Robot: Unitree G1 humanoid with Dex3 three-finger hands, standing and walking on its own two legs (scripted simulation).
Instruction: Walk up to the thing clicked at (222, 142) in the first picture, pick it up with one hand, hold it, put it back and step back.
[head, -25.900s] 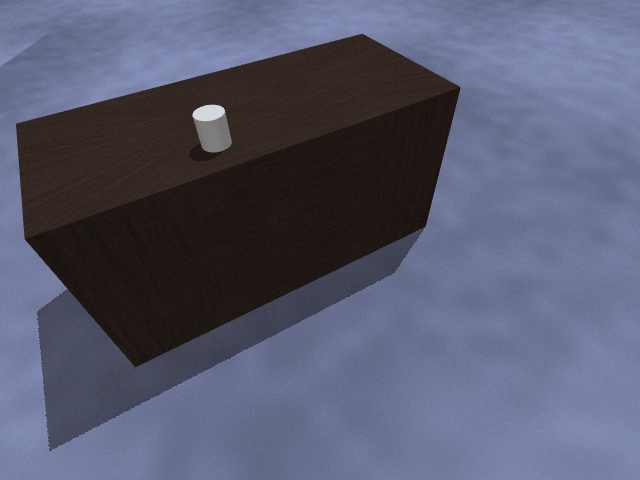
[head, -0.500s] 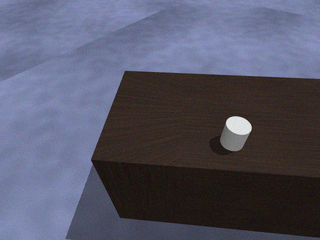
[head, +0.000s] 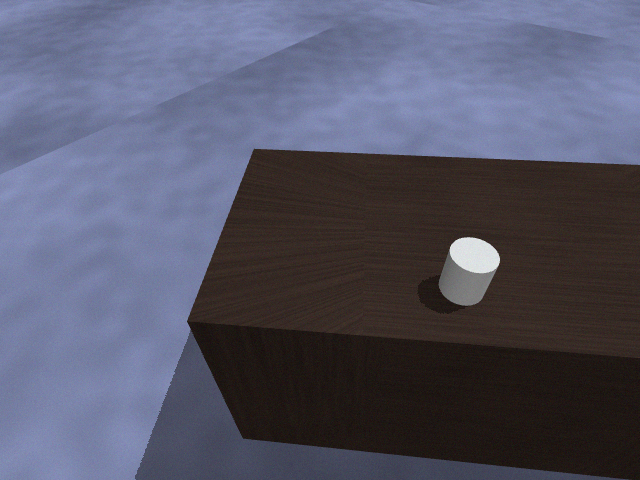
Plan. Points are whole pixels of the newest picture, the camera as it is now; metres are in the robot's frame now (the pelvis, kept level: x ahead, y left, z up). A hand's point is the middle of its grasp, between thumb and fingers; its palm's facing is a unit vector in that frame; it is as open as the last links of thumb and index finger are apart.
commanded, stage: home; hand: right
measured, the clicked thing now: (467, 271) +0.50 -0.24 -0.08
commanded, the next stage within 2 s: stand in 0.94 s
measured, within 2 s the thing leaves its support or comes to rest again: neither
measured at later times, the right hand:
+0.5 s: hand out of the picture +0.07 -0.25 -0.16, palm faces -0.04 +0.94 -0.35, open 17.5 cm
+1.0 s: hand out of the picture +0.08 -0.25 -0.16, palm faces -0.02 +0.94 -0.34, open 17.5 cm
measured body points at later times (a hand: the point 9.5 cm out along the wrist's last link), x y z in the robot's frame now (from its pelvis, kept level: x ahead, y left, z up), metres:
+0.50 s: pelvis +0.01 +0.00 +0.00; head +0.02 +0.00 +0.45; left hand +0.08 +0.30 -0.13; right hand +0.07 -0.30 -0.13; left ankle -0.02 +0.15 -0.74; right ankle +0.05 -0.12 -0.74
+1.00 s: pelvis +0.02 +0.00 +0.00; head +0.03 +0.00 +0.45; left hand +0.10 +0.31 -0.13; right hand +0.08 -0.30 -0.13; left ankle -0.02 +0.15 -0.74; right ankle +0.05 -0.12 -0.74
